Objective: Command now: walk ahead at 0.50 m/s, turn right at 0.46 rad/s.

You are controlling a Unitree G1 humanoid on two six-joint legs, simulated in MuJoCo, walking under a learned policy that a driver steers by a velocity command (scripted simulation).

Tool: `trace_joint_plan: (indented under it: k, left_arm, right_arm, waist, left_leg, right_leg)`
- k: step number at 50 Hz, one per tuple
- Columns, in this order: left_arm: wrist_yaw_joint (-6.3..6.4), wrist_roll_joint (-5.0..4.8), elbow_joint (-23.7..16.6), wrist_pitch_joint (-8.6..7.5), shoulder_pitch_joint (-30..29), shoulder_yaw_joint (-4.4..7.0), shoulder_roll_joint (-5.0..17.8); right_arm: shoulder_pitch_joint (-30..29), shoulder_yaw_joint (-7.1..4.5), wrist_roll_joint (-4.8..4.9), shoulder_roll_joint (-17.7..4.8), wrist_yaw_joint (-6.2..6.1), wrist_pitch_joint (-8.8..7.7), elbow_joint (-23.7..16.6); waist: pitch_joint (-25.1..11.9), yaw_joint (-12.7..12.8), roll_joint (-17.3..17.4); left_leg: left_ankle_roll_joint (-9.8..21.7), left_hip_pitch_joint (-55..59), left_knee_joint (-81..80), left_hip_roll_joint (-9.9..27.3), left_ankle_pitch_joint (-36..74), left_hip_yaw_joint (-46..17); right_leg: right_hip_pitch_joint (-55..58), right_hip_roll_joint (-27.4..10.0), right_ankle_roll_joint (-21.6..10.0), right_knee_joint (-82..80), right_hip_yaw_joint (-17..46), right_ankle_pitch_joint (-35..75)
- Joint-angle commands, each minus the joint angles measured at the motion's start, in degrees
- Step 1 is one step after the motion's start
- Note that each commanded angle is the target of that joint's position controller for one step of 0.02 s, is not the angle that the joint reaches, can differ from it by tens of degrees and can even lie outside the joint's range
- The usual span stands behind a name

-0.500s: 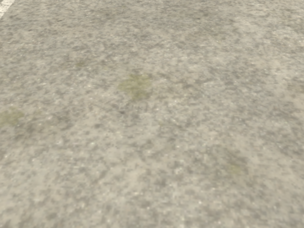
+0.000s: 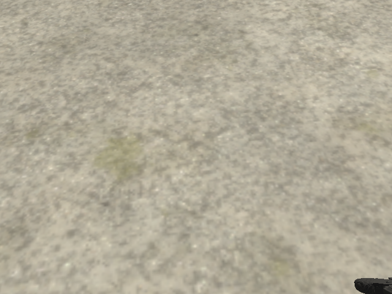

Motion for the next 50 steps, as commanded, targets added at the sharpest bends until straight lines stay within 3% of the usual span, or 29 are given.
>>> trace_joint_plan:
  k: [1, 5, 7, 8, 9, 10, 11, 12, 13, 14, 16, 18, 20, 24, 27, 30, 32, 33, 34, 35, 36, 37, 38, 39, 40, 42, 44, 47, 50]
  left_arm:
    - [0.65, -0.18, -2.72, -0.64, 1.08, 2.63, 9.66]
    - [0.70, -0.14, -0.82, -0.40, 3.38, 2.36, 8.86]
    - [0.70, 0.04, -0.54, 0.05, 2.47, 2.46, 9.10]
    - [0.63, 0.19, -0.75, 0.19, 1.89, 2.04, 8.07]
    - [0.56, 0.76, -1.62, 0.22, 1.75, 1.04, 5.93]
    - [0.61, -0.15, -2.18, -0.40, 9.20, -0.07, 2.48]
    - [0.62, -0.75, -2.00, -0.96, 9.78, -0.27, 4.04]
    - [0.51, -1.53, -2.36, -1.07, 4.23, 0.84, 8.47]
    - [0.50, -1.04, -3.50, -1.12, -0.63, 0.77, 8.75]
    - [0.37, -0.04, -4.31, -1.33, -3.57, 0.72, 8.07]
    - [0.10, 0.38, -3.91, -1.18, -2.64, 0.74, 6.35]
    - [0.03, 0.38, -3.62, -0.90, -1.88, 0.28, 4.44]
    - [0.16, 0.77, -4.88, -0.98, -5.06, -0.19, 3.52]
    - [-0.45, 0.63, -6.33, -1.76, -12.08, -0.98, 1.74]
    - [-1.23, 0.16, -7.96, -2.33, -17.81, -1.07, 1.61]
    - [-2.16, -0.09, -9.26, -3.12, -20.25, -0.59, 2.84]
    - [-2.25, -0.01, -8.61, -3.56, -17.29, 0.19, 4.66]
    - [-1.95, 0.16, -7.18, -3.71, -12.00, 1.09, 6.21]
    - [-1.35, 0.79, -5.27, -3.72, -4.00, 2.37, 9.01]
    - [-0.53, 1.71, -4.24, -3.30, 6.33, 3.48, 13.57]
    - [-0.98, 1.94, -3.27, -2.68, 6.69, 3.60, 15.08]
    - [-0.97, 1.33, -3.75, -2.49, 5.11, 2.26, 9.06]
    - [-0.79, 0.83, -3.56, -2.52, 2.08, 1.46, 6.77]
    - [-0.89, 1.23, -3.57, -2.63, -1.85, 0.94, 5.74]
    - [-1.08, 1.57, -3.42, -2.78, -4.97, 0.63, 4.42]
    - [-1.04, 2.07, -2.93, -3.42, -8.51, 0.81, 4.07]
    - [-0.57, 1.86, -2.14, -3.67, -10.31, 1.37, 5.43]
    - [0.66, 1.58, -1.24, -2.71, -11.14, 2.06, 7.24]
    - [1.41, 0.82, -0.19, -1.52, -10.31, 2.42, 8.47]
  right_arm:
    - [-4.66, -0.15, 0.64, -2.56, 0.71, -1.00, -4.08]
    - [-5.44, -1.01, 0.82, -5.09, 1.59, -2.00, -4.88]
    - [-1.81, -1.64, 0.80, -6.17, 1.57, -2.35, -4.20]
    - [3.46, -2.52, 0.52, -7.54, 1.30, -2.53, -2.71]
    - [11.35, -3.27, -0.23, -9.84, 0.99, -2.71, -1.71]
    - [18.61, -4.69, -0.95, -14.89, 0.94, -2.29, -0.16]
    - [21.19, -4.11, 0.71, -11.76, 1.73, -1.91, 1.52]
    - [18.27, -2.94, 1.59, -7.86, 1.64, -1.63, 1.14]
    - [14.83, -2.32, 1.11, -6.33, 1.41, -1.12, 0.36]
    - [12.35, -1.77, 0.59, -5.12, 1.34, -0.77, 0.30]
    - [10.51, -1.11, -0.10, -3.67, 1.16, -0.93, 0.30]
    - [11.37, -1.28, 0.46, -4.44, 0.98, -1.28, 1.09]
    - [12.39, -1.72, 0.83, -6.14, 0.63, -1.30, 1.93]
    - [14.93, -1.87, 1.46, -7.36, 0.16, -0.42, 3.44]
    - [19.15, -1.82, 1.95, -7.72, 0.04, 0.39, 5.30]
    - [20.66, -2.08, 2.19, -8.42, -0.39, 1.55, 6.22]
    - [19.86, -2.54, 2.18, -9.56, -0.77, 2.11, 6.26]
    - [18.69, -2.47, 2.19, -9.55, -0.86, 2.24, 6.02]
    - [18.40, -1.79, 1.64, -7.72, -0.80, 2.09, 5.45]
    - [18.03, -0.22, -0.20, -3.28, -0.80, 1.81, 3.23]
    - [26.24, 0.85, 1.70, 0.72, -0.57, 0.83, 2.64]
    - [22.67, -0.75, 3.01, -5.97, -0.63, 0.71, 3.64]
    - [17.72, -1.52, 3.32, -7.69, -0.58, 0.75, 2.37]
    - [15.60, -1.55, 2.75, -6.75, -0.86, 1.08, 2.16]
    - [14.96, -1.89, 1.99, -6.12, -1.00, 1.69, 2.01]
    - [17.51, -1.96, 2.10, -3.83, -1.05, 3.49, 2.15]
    - [16.28, -1.82, 1.78, -2.36, -1.11, 4.74, 0.65]
    - [13.01, -1.30, 1.26, -1.04, -0.21, 5.11, -1.47]
    - [8.80, -1.49, 1.11, -1.65, 1.28, 5.09, -3.68]
  waist:
    - [-2.59, 1.24, -6.81]
    - [-1.84, 1.05, -8.27]
    - [-2.14, -1.29, -9.76]
    - [-5.01, -4.05, -9.16]
    - [-12.52, -7.63, -6.32]
    - [-21.33, -6.54, 7.73]
    - [-21.57, -7.28, 14.27]
    - [-12.63, -8.12, 7.45]
    - [-7.68, -7.53, 3.01]
    - [-3.54, -6.32, 1.05]
    - [-2.60, -3.89, 3.13]
    - [-3.10, -3.35, 3.74]
    - [-2.27, -3.87, 2.45]
    - [-1.37, -6.37, 1.82]
    - [-0.03, -8.53, 1.43]
    - [0.52, -7.84, 2.13]
    - [-0.98, -5.21, 3.16]
    - [-3.99, -1.86, 2.91]
    - [-10.30, 1.94, 2.03]
    - [-20.28, 5.48, -6.20]
    - [-26.76, 1.01, -21.91]
    - [-20.33, 2.93, -13.85]
    - [-12.61, 2.70, -10.74]
    - [-8.44, 0.77, -6.93]
    - [-5.43, -1.13, -6.80]
    - [-4.55, -4.40, -8.19]
    - [-3.37, -5.44, -7.87]
    - [-4.01, -4.81, -7.43]
    - [-5.07, -3.15, -6.78]
  left_leg:
    - [-0.26, 9.13, -8.37, -3.77, 10.30, 3.74]
    - [3.05, 7.93, -12.83, -3.56, 5.00, 2.35]
    - [5.28, 11.77, -14.38, -4.31, 0.26, 3.81]
    - [6.97, 19.04, -16.04, -5.17, 0.45, 5.04]
    - [10.31, 32.27, -13.81, 0.72, 1.84, -0.39]
    - [19.37, 53.47, -15.91, 12.75, -7.26, -23.16]
    - [21.93, 56.96, -24.76, 16.84, -22.01, -39.76]
    - [19.35, 50.89, -25.93, 15.70, -29.07, -34.46]
    - [17.37, 43.73, -26.43, 13.41, -25.93, -26.70]
    - [16.98, 36.83, -28.00, 10.91, -20.04, -21.12]
    - [16.22, 30.60, -30.40, 7.52, -10.81, -14.71]
    - [17.16, 29.23, -31.94, 6.74, -4.00, -10.48]
    - [17.85, 29.46, -33.27, 6.81, 1.65, -7.38]
    - [15.73, 30.30, -33.62, 4.32, 5.86, -0.89]
    - [15.30, 31.49, -32.34, 4.93, 5.74, -1.23]
    - [14.49, 35.80, -28.84, 7.21, 6.88, -4.35]
    - [13.31, 37.00, -25.00, 7.94, 11.04, -5.78]
    - [12.08, 35.69, -19.38, 6.20, 17.45, -4.42]
    - [10.23, 30.40, -9.01, 3.00, 16.99, -2.41]
    - [7.73, 18.51, 9.63, -2.07, -1.53, 0.73]
    - [5.52, 0.48, 25.15, -8.01, -31.92, 0.59]
    - [5.30, -4.90, 30.87, -4.72, -29.97, -2.83]
    - [5.36, -6.88, 31.05, -2.71, -24.44, -1.62]
    - [4.55, -4.29, 29.58, -1.07, -20.56, -0.65]
    - [3.77, -1.94, 27.31, -0.11, -18.81, -0.52]
    - [2.28, 3.88, 25.40, 0.57, -17.97, 0.55]
    - [1.05, 3.56, 21.19, 0.51, -15.31, 1.67]
    - [1.03, 6.24, 9.61, 0.49, -5.24, 3.73]
    - [2.16, 9.33, 0.96, -0.60, 1.11, 5.35]
  right_leg:
    - [-5.18, -11.72, -7.38, -5.65, 7.42, 8.73]
    - [3.16, -16.06, -6.38, -0.72, 12.22, 8.81]
    - [5.25, -16.74, -5.25, 2.83, 13.15, 15.19]
    - [5.16, -14.15, -3.99, 8.93, 11.49, 22.56]
    - [0.32, -11.00, -2.05, 21.59, 8.66, 19.98]
    - [-18.96, -2.67, 2.74, 42.66, 2.52, 2.10]
    - [-30.45, -0.91, 3.70, 51.82, 4.36, -21.66]
    - [-35.75, -4.21, 3.32, 55.97, 5.65, -18.31]
    - [-35.66, -6.94, 3.07, 55.09, 2.91, -13.82]
    - [-34.82, -8.94, 3.11, 51.27, 1.28, -10.29]
    - [-29.63, -11.71, 3.43, 45.84, 0.45, -5.95]
    - [-28.65, -12.31, 4.31, 42.30, -1.02, -4.52]
    - [-30.54, -12.84, 5.44, 36.24, -1.91, -0.66]
    - [-28.02, -11.63, 6.05, 21.30, -3.97, 11.75]
    - [-25.41, -9.72, 6.12, 14.60, -4.89, 15.47]
    - [-24.56, -8.46, 5.01, 10.08, -3.83, 12.12]
    - [-18.87, -7.49, 3.75, 7.90, -3.98, 8.68]
    - [-10.42, -6.54, 2.38, 5.62, -5.08, 8.99]
    - [3.38, -8.98, 0.28, 7.15, -3.64, 10.56]
    - [20.50, -21.47, -3.21, 9.84, 8.86, 12.32]
    - [32.63, -31.68, -10.91, 3.01, 32.31, -0.13]
    - [27.67, -29.35, -9.02, -0.13, 30.86, -7.63]
    - [20.57, -27.38, -7.00, -1.26, 21.67, -5.93]
    - [12.99, -25.13, -6.24, -2.65, 15.48, 4.44]
    - [7.30, -23.30, -6.04, -3.56, 9.76, 15.34]
    - [0.48, -21.78, -6.16, -4.67, 1.63, 29.97]
    - [-2.10, -21.83, -6.81, -6.09, -3.42, 35.63]
    - [-2.37, -20.35, -6.26, -6.49, -10.11, 34.49]
    - [0.25, -20.67, -5.30, -5.06, -13.04, 32.68]
Velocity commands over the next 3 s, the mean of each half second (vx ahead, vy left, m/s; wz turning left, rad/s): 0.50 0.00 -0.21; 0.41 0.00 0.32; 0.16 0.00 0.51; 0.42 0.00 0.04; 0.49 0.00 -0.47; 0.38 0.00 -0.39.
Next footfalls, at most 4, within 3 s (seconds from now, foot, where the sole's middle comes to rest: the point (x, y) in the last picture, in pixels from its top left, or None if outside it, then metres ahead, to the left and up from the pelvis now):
0.18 left None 0.29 0.15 -0.78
0.68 right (258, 264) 0.56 -0.11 -0.78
1.14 left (185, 223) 0.70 0.15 -0.78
1.56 right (244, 214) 0.75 -0.07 -0.78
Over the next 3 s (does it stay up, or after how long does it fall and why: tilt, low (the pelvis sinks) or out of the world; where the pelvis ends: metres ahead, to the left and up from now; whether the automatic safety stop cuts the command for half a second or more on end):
stays up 1.32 0.21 -0.02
